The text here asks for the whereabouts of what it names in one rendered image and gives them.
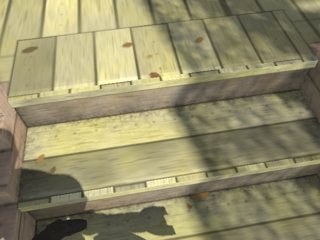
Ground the robot left hand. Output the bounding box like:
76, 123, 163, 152
30, 219, 87, 240

